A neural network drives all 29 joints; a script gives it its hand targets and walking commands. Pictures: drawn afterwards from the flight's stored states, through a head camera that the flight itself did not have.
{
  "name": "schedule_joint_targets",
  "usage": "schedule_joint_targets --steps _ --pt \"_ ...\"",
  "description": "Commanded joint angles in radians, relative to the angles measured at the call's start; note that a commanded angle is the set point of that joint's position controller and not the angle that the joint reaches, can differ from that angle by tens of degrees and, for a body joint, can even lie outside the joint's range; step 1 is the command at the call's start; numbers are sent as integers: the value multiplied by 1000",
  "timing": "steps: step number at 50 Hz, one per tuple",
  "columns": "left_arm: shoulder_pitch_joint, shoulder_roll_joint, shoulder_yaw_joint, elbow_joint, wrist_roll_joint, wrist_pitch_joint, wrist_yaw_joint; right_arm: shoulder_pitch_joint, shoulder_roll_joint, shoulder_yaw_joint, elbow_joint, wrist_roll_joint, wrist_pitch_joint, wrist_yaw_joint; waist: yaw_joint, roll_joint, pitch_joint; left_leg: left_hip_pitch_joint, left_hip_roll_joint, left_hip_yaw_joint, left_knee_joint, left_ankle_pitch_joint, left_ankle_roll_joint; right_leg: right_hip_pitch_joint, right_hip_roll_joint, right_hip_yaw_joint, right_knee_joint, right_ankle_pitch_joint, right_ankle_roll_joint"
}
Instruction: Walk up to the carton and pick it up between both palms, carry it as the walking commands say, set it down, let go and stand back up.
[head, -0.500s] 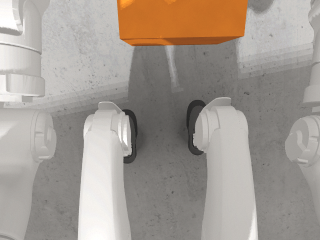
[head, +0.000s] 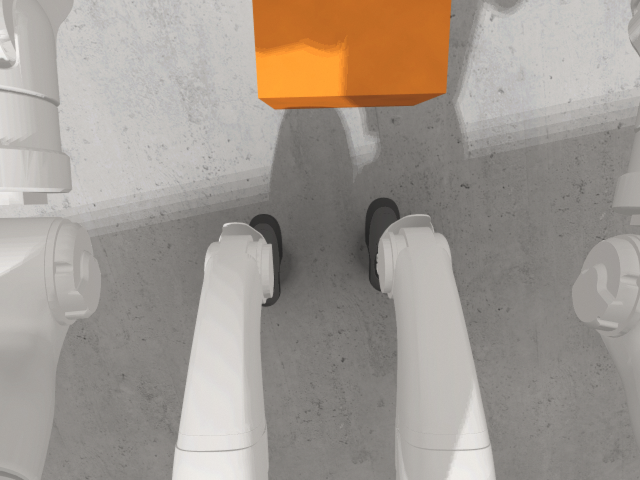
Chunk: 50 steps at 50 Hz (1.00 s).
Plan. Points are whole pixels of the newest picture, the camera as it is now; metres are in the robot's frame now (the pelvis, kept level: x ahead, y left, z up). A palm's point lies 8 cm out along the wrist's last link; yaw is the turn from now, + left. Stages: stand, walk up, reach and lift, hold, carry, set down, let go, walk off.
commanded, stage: set down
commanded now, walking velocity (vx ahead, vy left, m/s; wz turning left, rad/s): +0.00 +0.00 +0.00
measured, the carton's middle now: (346, 29) +0.59 -0.05 -0.49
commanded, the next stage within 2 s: let go in 0.20 s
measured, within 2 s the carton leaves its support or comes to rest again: neither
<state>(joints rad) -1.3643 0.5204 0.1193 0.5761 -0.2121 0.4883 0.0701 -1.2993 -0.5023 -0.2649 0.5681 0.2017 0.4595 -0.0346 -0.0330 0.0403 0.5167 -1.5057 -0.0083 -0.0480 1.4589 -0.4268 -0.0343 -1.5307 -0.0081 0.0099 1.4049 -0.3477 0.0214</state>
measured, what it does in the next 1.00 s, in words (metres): rises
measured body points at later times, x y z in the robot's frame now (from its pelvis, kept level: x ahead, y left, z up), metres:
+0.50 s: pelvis +0.03 +0.00 +0.08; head +0.36 -0.02 +0.37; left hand +0.50 +0.19 -0.05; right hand +0.46 -0.29 -0.06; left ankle +0.12 +0.13 -0.56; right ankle +0.15 -0.13 -0.56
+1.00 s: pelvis +0.08 +0.01 +0.16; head +0.16 +0.00 +0.60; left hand +0.33 +0.23 +0.08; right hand +0.31 -0.24 +0.08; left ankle +0.12 +0.13 -0.56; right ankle +0.14 -0.13 -0.56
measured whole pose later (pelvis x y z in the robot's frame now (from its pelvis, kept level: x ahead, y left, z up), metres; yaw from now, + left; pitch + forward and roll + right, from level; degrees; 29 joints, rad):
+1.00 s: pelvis +0.08 +0.01 +0.16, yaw +0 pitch +8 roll -1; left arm -0.05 0.17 0.13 0.54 -0.03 0.11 -0.05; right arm 0.02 -0.28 -0.07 0.47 0.09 0.13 0.11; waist -0.03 0.03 0.04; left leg -0.57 0.00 -0.05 0.73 -0.30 -0.01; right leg -0.59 -0.01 0.01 0.68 -0.23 0.02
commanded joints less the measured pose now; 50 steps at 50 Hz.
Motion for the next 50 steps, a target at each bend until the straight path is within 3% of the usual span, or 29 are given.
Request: schedule_joint_targets --steps 1,2,4,5,8,12,13,15,17,18,19,20,23,24,25,32,33,34,36,38,39,41,42,43,44,45,46,49,50 --pt "-359 211 73 -167 3 -29 -14 -297 -345 -100 -155 7 -27 38 -79 44 -2155 761 -48 96 -321 169 -2 777 86 -114 -226 206 -15" --pt "-301 150 73 -14 16 -31 -22 -246 -325 -83 -18 -19 -31 50 -104 24 -2046 720 -54 100 -321 126 -6 764 77 -107 -248 135 -20" --pt "-314 182 117 -113 50 -55 -24 -261 -318 -90 -80 -22 -52 57 -67 51 -2082 727 -60 106 -332 210 -3 836 79 -79 -267 256 -23" --pt "-290 134 79 -5 45 -61 -39 -220 -276 -51 12 -34 -56 69 -92 44 -1985 751 -57 94 -355 223 -9 781 75 -96 -293 233 -15" --pt "-285 118 78 -86 73 -90 -29 -131 -277 -92 39 -99 -81 79 -115 63 -2060 834 -62 86 -363 316 -20 811 90 -116 -285 317 -15" --pt "-26 80 122 18 138 -104 -5 28 -219 -61 28 -123 -111 92 -53 2 -2112 926 -74 75 -357 509 0 848 96 -117 -282 465 -2" --pt "-18 67 118 -36 126 -107 -1 46 -264 -81 -11 -130 -119 101 -89 16 -2176 925 -84 96 -348 486 -12 885 102 -119 -292 462 -10" --pt "191 69 146 -81 180 -112 17 213 -224 -32 -39 -127 -128 111 -10 15 -2200 1009 -94 89 -404 552 -11 953 97 -108 -307 506 7" --pt "246 45 104 -305 152 -120 45 262 -279 -50 -264 -143 -141 105 -70 -58 -2419 1117 -92 65 -381 650 -7 1091 111 -106 -299 630 -9" --pt "376 35 78 -433 158 -116 55 387 -276 -18 -418 -104 -146 104 -59 -21 -2549 1226 -92 74 -384 718 -8 1197 102 -85 -302 711 -10" --pt "464 29 99 -338 142 -108 49 414 -257 13 -384 -115 -140 107 -24 -127 -2353 1091 -103 82 -412 604 6 1186 96 -87 -320 630 4" --pt "331 48 119 -401 129 -108 46 261 -251 16 -446 -72 -140 112 -27 -124 -2233 971 -104 102 -415 543 14 1132 93 -73 -328 594 -2" --pt "489 26 63 -655 110 -121 46 422 -219 59 -707 -37 -159 107 -13 -77 -2355 1049 -100 99 -444 602 19 1335 90 -44 -353 737 -16" --pt "571 20 96 -570 117 -118 40 501 -206 75 -591 -55 -150 113 -9 -156 -2192 963 -111 110 -462 511 27 1336 83 -39 -375 661 -3" --pt "563 19 86 -644 114 -128 29 495 -178 90 -642 -19 -148 116 13 -105 -2219 968 -100 91 -495 501 36 1365 74 -18 -390 662 -7" --pt "1029 -137 45 -391 208 -223 -44 1023 48 104 -356 -132 -211 132 4 -88 -1523 947 -78 80 -664 225 36 1261 49 -17 -583 353 15" --pt "847 -119 40 -400 197 -257 -54 844 38 96 -344 -134 -240 136 4 -62 -1343 834 -69 85 -682 129 34 1173 50 -21 -596 238 15" --pt "966 -159 22 -352 196 -266 -70 1002 66 84 -267 -169 -240 140 -36 -89 -1240 851 -57 79 -717 53 34 1171 50 -22 -639 154 7" --pt "984 -180 25 -252 238 -301 -83 1015 144 172 -139 -138 -259 166 13 -24 -940 841 -36 77 -808 -118 29 1058 42 -31 -710 -96 6" --pt "1193 -216 17 -134 275 -322 -100 1208 172 175 -45 -194 -273 176 37 -63 -826 922 -54 91 -851 -133 10 1076 46 -56 -781 -230 0" --pt "1073 -207 35 -47 250 -322 -109 1066 171 191 -47 -180 -288 166 23 -123 -753 868 -55 100 -844 -201 25 1047 40 -37 -819 -336 0" --pt "1261 -204 18 -90 256 -363 -112 1224 174 171 -113 -210 -328 160 39 -81 -798 993 -46 83 -904 -90 17 1171 49 -60 -829 -159 4" --pt "1171 -242 8 -65 236 -371 -115 1180 188 166 -82 -214 -336 154 -1 -98 -726 942 -45 88 -898 -78 27 1136 48 -37 -850 -164 0" --pt "1287 -218 6 -108 261 -401 -108 1251 193 198 -167 -202 -356 154 46 -44 -786 1016 -38 67 -939 -35 28 1232 43 -61 -832 -79 12" --pt "1236 -208 13 -158 259 -415 -107 1224 208 174 -183 -221 -375 157 40 -58 -843 1054 -42 74 -925 36 22 1239 57 -66 -825 7 9" --pt "1215 -227 4 -105 238 -409 -119 1232 205 198 -144 -211 -368 144 0 -99 -715 1054 -58 89 -910 -8 26 1166 18 -24 -898 -111 -3" --pt "1299 -237 -10 -131 241 -422 -120 1275 207 216 -198 -222 -380 147 30 -173 -740 1185 -57 70 -948 -14 28 1177 13 -40 -933 -150 -7" --pt "1501 -209 -24 -277 291 -443 -123 1482 197 223 -285 -242 -405 138 41 -126 -746 1352 -83 75 -949 105 22 1227 13 -38 -974 -51 -12" --pt "1383 -206 -26 -263 289 -443 -119 1340 206 227 -303 -223 -416 138 54 -124 -697 1305 -85 70 -952 113 24 1190 11 -33 -967 -43 -14"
